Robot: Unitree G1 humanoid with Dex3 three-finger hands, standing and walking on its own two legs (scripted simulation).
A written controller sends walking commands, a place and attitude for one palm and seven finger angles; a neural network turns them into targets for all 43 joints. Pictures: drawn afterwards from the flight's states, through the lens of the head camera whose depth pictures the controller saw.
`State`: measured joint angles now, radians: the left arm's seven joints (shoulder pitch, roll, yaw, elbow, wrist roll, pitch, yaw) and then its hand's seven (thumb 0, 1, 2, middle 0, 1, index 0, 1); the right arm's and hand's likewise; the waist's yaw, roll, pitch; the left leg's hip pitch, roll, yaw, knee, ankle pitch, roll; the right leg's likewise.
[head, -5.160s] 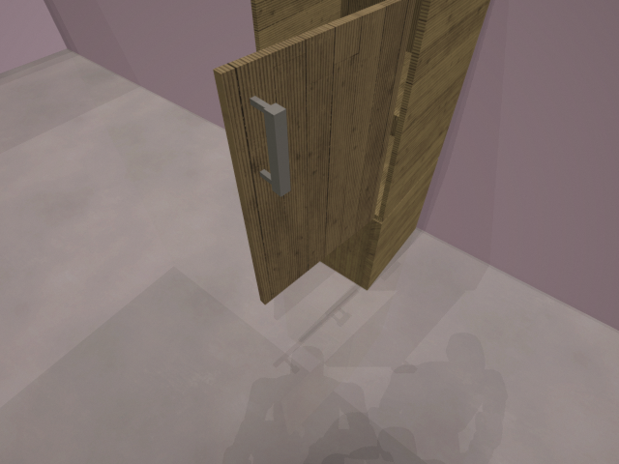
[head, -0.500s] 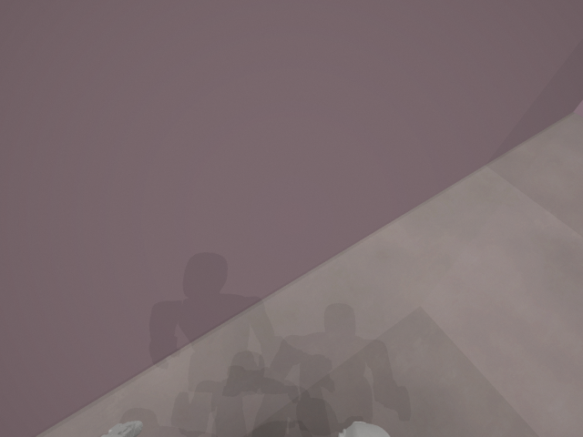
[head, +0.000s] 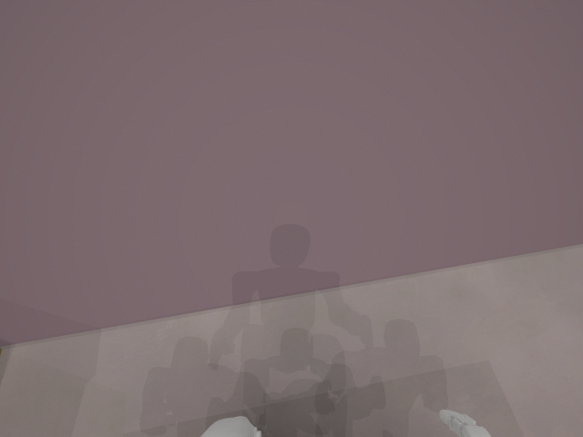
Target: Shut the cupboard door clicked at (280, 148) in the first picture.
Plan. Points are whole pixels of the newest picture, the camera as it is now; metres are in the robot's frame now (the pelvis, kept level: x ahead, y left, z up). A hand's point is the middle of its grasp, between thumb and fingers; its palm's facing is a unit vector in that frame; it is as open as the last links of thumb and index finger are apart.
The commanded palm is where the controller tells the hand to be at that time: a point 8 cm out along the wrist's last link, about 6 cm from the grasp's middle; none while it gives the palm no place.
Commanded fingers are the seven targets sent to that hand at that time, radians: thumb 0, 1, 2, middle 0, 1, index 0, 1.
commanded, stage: turn to face it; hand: left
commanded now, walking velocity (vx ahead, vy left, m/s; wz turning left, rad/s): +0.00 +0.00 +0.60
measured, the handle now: out of the picture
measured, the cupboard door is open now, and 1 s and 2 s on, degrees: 82 82 82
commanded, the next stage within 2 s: none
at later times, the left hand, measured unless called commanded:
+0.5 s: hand out of the picture +0.07 +0.18 -0.14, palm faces +0.26 -0.92 -0.31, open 7.3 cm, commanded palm none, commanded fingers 0.00 0.90 0.90 -0.20 -0.30 -0.20 -0.30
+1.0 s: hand out of the picture -0.05 +0.19 -0.17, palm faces +0.58 -0.78 -0.25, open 7.3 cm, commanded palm none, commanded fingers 0.00 0.90 0.90 -0.20 -0.30 -0.20 -0.30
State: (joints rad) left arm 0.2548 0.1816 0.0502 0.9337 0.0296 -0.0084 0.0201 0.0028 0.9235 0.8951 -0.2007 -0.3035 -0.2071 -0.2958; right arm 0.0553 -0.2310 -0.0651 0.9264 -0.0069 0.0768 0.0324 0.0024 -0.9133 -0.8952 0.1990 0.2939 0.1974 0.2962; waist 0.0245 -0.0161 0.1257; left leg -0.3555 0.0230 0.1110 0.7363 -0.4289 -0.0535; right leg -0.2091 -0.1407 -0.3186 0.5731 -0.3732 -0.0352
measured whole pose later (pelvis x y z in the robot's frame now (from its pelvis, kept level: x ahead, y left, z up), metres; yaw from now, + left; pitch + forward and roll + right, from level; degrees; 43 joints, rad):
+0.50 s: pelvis +0.02 -0.04 +0.00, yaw +16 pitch +1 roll +2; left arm 0.14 0.18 0.04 0.87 0.02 0.00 0.02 0.00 0.91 0.90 -0.20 -0.30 -0.20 -0.30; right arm 0.19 -0.26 -0.10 0.96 -0.01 0.08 0.02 0.00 -0.91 -0.89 0.20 0.29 0.20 0.30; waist -0.04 0.06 0.10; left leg -0.47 -0.03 -0.03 1.02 -0.48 -0.04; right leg -0.29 -0.08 -0.11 0.61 -0.33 -0.01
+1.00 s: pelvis +0.02 -0.03 +0.00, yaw +34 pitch +1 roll +0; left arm 0.17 0.25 0.08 0.93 0.02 0.06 0.00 0.01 0.92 0.90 -0.20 -0.30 -0.20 -0.29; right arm 0.13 -0.22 -0.06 0.91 -0.02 0.03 0.01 0.00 -0.91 -0.89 0.20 0.29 0.20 0.30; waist 0.01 -0.02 0.10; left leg -0.29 -0.02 0.04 0.53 -0.26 0.04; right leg -0.50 -0.10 -0.04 1.12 -0.42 0.08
